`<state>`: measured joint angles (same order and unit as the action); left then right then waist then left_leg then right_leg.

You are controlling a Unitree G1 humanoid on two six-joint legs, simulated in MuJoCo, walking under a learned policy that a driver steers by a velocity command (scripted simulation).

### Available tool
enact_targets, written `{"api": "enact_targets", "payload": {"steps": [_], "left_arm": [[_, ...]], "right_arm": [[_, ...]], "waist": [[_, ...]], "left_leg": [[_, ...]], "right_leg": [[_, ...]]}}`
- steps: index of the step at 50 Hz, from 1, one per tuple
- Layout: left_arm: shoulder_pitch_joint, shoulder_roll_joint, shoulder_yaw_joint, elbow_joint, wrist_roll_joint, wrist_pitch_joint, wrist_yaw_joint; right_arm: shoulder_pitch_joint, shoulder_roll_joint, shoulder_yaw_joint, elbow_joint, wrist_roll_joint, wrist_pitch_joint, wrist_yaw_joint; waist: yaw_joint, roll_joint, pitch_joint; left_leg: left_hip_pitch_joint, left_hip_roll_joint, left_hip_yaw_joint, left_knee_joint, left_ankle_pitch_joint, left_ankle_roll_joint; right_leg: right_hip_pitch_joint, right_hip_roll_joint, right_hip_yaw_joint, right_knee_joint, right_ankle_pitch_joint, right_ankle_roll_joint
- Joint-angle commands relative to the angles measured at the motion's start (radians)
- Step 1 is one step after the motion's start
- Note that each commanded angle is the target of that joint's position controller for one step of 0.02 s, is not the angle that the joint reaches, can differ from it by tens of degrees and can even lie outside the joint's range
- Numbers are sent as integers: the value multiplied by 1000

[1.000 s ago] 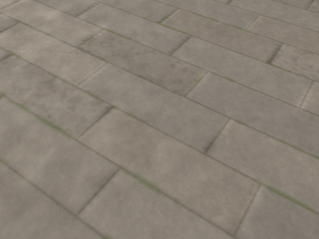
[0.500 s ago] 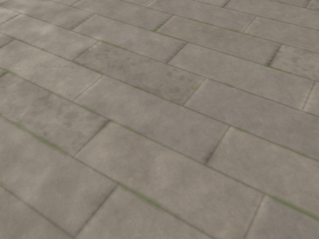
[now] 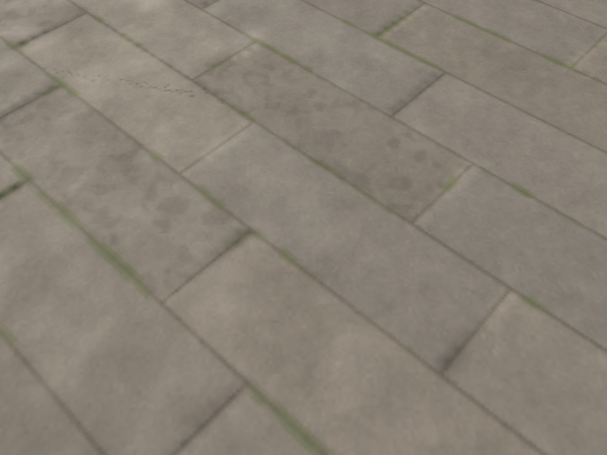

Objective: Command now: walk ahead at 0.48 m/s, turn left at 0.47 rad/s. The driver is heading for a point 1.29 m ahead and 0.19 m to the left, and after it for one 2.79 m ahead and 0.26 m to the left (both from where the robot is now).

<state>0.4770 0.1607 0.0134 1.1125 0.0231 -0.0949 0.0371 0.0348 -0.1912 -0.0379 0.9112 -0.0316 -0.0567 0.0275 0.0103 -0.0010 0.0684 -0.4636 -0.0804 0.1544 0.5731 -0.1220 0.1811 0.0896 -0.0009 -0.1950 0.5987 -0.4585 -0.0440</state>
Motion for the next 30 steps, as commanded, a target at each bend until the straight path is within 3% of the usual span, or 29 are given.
{"api": "enact_targets", "payload": {"steps": [1, 2, 4, 5, 7, 10, 15, 21, 23, 25, 26, 27, 28, 29, 30], "left_arm": [[7, 101, 30, -146, -19, -12, -25], [-105, 153, 37, -176, -4, -22, -31], [-175, 155, 41, -203, -7, -37, -33], [-176, 146, 42, -209, 9, -22, -31], [-155, 118, 39, -220, 26, 18, -36], [-252, 119, 39, -273, 30, 47, -43], [-471, 134, 37, -367, 21, 55, -54], [-642, 142, 18, -457, 7, 41, -63], [-599, 160, 19, -462, 3, 30, -61], [-404, 205, 38, -404, 1, 18, -46], [-255, 229, 50, -367, 4, 5, -34], [-98, 290, 64, -353, 28, -2, -17], [-73, 379, 89, -336, 44, 9, -21], [-123, 298, 84, -337, 14, 24, -34], [-218, 212, 63, -353, 4, 22, -38]], "right_arm": [[380, -278, -87, 48, -2, 19, -13], [322, -252, -84, 47, 22, 24, -13], [232, -155, -61, 34, 19, 15, -18], [215, -135, -52, 28, 21, 6, -24], [229, -133, -46, 29, 27, -14, -30], [291, -177, -54, 33, 33, -24, -32], [419, -174, -53, 31, 31, -9, -32], [496, -189, -56, 16, 13, 0, -48], [462, -205, -60, 1, 11, -3, -56], [415, -221, -61, -11, 12, -15, -51], [399, -223, -60, -12, 18, -26, -41], [411, -165, -44, -39, 26, -36, -33], [588, -75, -31, -34, 66, -28, -32], [568, -169, -40, -9, 23, -17, -42], [457, -169, -42, -24, 11, -14, -36]], "waist": [[-116, 210, -320], [-111, 58, -208], [-37, -78, -39], [-5, -92, -25], [28, -52, -38], [14, -5, -20], [-74, 49, -19], [-126, 79, -14], [-88, 90, -24], [-4, 88, -110], [74, 62, -185], [123, -17, -318], [38, -284, -430], [22, -141, -351], [9, -44, -179]], "left_leg": [[775, 438, -946, -252, -159, 313], [698, 402, -863, -319, -249, 270], [430, 340, -648, -365, -54, 182], [339, 291, -571, -365, 63, 155], [266, 236, -476, -366, 200, 135], [243, 184, -419, -380, 255, 107], [372, 158, -437, -348, 349, 22], [539, 185, -505, -269, 469, 34], [535, 197, -511, -233, 525, 13], [484, 174, -477, -78, 739, -33], [425, 133, -438, 97, 703, -52], [284, 85, -397, 345, 393, -64], [-11, -89, -288, 660, -406, -106], [-104, -12, -297, 747, -366, -92], [-117, 26, -293, 724, -262, -98]], "right_leg": [[-716, 87, 148, 930, -78, 2], [-834, 1, 263, 914, 33, -21], [-772, -74, 250, 746, 170, -15], [-704, -92, 254, 685, 170, 4], [-634, -104, 244, 597, 156, 38], [-684, -108, 204, 466, 239, 77], [-792, -79, 187, 249, 427, 94], [-809, -16, 186, 52, 417, 70], [-689, 0, 194, -41, 399, 42], [-394, 52, 171, -98, 354, -3], [-195, 20, 186, -155, 407, -33], [37, -183, 392, -147, 255, -79], [260, -452, 884, -226, 287, -242], [150, -420, 979, -289, 118, -245], [-16, -365, 802, -320, 107, -215]]}}
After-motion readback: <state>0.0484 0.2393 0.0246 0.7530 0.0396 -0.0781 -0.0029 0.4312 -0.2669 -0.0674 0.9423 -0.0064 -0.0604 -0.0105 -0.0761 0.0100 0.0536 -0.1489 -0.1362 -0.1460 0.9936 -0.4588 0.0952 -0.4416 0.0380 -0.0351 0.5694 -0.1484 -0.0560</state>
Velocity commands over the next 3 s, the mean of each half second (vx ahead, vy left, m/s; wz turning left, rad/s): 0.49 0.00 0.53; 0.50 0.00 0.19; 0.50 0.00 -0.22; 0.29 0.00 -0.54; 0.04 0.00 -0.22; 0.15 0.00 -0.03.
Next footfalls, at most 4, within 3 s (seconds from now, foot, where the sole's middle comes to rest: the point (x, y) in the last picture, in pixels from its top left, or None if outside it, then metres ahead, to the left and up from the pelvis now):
0.54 right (346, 422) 0.51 -0.05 -0.75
1.06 left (221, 349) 0.68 0.23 -0.75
1.60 right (264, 238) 1.00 0.15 -0.75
2.16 left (211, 197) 1.14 0.31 -0.75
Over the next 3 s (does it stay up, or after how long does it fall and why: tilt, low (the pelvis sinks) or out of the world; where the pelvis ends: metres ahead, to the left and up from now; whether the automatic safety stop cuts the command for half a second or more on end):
stays up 1.10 0.24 0.02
